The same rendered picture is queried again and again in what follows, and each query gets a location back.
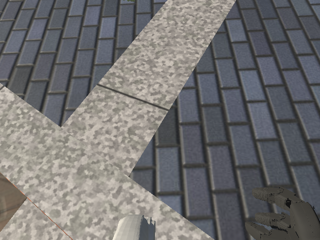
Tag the right robot hand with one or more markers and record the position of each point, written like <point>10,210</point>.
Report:
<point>302,223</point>

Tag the robot left thigh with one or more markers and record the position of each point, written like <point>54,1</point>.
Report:
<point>135,227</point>

